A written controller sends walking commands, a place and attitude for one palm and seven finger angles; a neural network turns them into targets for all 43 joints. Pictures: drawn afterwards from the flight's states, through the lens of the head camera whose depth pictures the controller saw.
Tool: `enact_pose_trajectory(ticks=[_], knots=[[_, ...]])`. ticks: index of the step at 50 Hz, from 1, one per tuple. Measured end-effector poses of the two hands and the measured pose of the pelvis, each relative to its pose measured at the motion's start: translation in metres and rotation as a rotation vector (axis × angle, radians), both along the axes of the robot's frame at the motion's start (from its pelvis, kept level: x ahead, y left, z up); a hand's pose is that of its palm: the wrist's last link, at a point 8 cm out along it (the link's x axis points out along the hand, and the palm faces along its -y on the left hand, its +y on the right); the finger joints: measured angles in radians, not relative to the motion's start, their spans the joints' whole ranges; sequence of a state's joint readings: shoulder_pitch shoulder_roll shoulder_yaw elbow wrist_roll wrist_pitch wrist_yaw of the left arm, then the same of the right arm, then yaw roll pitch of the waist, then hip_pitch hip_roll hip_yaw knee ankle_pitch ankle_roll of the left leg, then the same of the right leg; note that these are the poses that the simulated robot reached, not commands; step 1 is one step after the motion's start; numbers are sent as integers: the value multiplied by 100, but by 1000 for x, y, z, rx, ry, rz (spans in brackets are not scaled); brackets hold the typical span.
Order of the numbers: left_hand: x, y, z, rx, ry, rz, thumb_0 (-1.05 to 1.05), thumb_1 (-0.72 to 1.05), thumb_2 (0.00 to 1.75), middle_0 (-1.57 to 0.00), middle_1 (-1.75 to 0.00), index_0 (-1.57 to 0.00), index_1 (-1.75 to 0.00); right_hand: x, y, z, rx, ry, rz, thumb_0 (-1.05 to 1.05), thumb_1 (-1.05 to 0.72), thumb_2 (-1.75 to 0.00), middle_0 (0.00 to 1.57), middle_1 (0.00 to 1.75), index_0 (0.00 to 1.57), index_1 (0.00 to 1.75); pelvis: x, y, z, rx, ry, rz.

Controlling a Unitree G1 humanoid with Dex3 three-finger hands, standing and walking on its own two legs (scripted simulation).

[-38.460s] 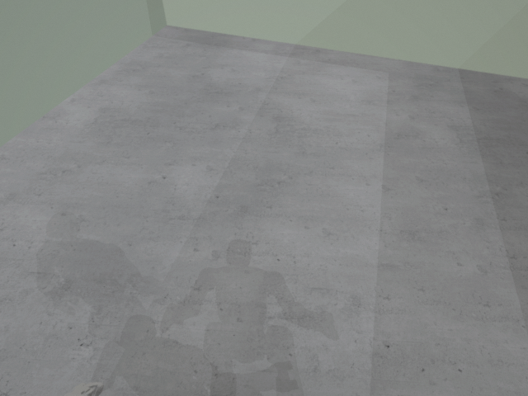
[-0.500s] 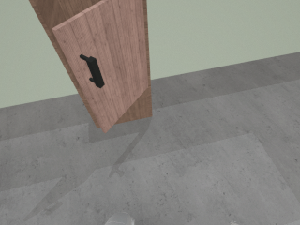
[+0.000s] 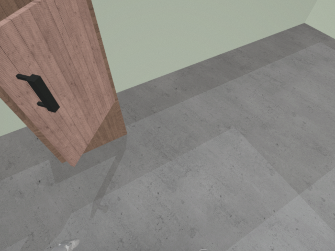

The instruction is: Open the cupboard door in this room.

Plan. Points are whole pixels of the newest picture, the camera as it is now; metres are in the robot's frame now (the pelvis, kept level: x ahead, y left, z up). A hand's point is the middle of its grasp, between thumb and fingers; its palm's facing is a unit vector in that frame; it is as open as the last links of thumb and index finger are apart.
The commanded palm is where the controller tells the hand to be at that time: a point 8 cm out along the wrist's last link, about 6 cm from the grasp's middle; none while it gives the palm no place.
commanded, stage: walk to a spot facing it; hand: left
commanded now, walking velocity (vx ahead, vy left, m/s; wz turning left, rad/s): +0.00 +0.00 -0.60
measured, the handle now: (38, 93) +0.48 +0.41 +0.05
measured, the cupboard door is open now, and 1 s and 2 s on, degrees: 43 43 43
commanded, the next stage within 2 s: none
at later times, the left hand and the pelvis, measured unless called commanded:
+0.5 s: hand (119, 224) +0.20 +0.15 -0.14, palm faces -0.33 -0.93 -0.19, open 7.4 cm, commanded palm none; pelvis +0.02 +0.00 +0.02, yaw -18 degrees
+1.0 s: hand (139, 202) +0.26 +0.11 -0.17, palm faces -0.55 -0.82 -0.18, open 7.4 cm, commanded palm none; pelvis +0.13 -0.05 +0.01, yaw -37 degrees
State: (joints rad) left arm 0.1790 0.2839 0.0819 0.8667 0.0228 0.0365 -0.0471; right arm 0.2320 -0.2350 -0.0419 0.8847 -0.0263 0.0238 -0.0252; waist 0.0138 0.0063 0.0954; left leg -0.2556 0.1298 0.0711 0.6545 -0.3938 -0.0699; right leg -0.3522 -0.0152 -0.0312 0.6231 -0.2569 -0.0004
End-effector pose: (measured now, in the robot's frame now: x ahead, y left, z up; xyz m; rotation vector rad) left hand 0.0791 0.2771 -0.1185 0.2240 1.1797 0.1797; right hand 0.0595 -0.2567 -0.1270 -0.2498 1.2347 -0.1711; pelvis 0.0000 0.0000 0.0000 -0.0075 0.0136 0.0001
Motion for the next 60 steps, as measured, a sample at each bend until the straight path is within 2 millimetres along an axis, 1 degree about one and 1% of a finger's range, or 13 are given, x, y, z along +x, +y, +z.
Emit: enact_pose_trajectory(ticks=[3,7,14,20,25,30,35,40,44,47,51,55,60], knots=[[16,-9,-4,22,-1,-55,0,90,90,-20,-30,-20,-30,-19,-18,-9,-14,38,-75,1,-90,-90,21,30,20,30,-2,-3,-6,-1,-6,-40],[29,-20,-4,11,28,-116,0,90,90,-20,-30,-20,-30,-32,-25,4,-36,41,-142,1,-91,-90,20,29,20,30,-1,0,2,8,-1,-93],[62,-28,-19,-59,39,-205,0,90,90,-20,-30,-20,-30,-50,-6,19,-71,-15,-219,0,-91,-90,20,29,19,30,8,16,1,-11,15,-182],[98,-47,-4,-93,2,-274,1,90,90,-20,-30,-20,-30,-82,15,28,-35,50,-275,0,-90,-90,20,29,20,30,15,12,16,-26,12,-250],[125,-77,5,-87,-20,-370,1,90,90,-20,-30,-20,-30,-107,19,19,17,68,-368,0,-90,-90,21,30,20,30,18,0,17,-26,11,-322],[146,-109,2,-54,-69,-453,0,90,90,-20,-30,-20,-30,-132,5,-7,65,97,-467,0,-90,-90,21,30,20,30,23,-21,1,-4,3,-389],[135,-115,7,-31,-2,-463,0,90,90,-20,-30,-20,-30,-109,-17,4,60,61,-513,1,-90,-90,20,30,20,30,38,-30,12,1,-7,-447],[127,-109,2,-30,128,-479,0,90,90,-20,-30,-20,-30,-55,-40,23,22,-71,-528,1,-91,-90,20,29,19,30,65,-36,19,16,-3,-513],[139,-101,-11,-34,209,-479,0,90,90,-20,-30,-21,-30,-9,-52,29,-29,-160,-524,1,-91,-90,20,29,19,30,98,-37,13,8,-1,-562],[166,-103,-23,-29,244,-510,1,90,90,-20,-30,-20,-30,7,-55,26,-74,-198,-540,0,-90,-90,20,29,20,30,120,-40,3,-8,5,-610],[224,-136,-16,-40,192,-587,1,90,90,-20,-30,-20,-30,-5,-41,28,-42,-124,-604,0,-90,-90,20,29,20,30,140,-55,12,-1,6,-654],[288,-194,0,-71,87,-676,1,91,90,-20,-30,-20,-30,-31,-22,25,29,1,-696,0,-90,-90,20,29,20,30,161,-76,21,0,15,-696],[359,-286,12,-83,-22,-817,1,91,90,-19,-30,-20,-30,-65,-7,12,123,140,-836,0,-90,-90,20,30,20,30,185,-116,17,12,11,-746]])
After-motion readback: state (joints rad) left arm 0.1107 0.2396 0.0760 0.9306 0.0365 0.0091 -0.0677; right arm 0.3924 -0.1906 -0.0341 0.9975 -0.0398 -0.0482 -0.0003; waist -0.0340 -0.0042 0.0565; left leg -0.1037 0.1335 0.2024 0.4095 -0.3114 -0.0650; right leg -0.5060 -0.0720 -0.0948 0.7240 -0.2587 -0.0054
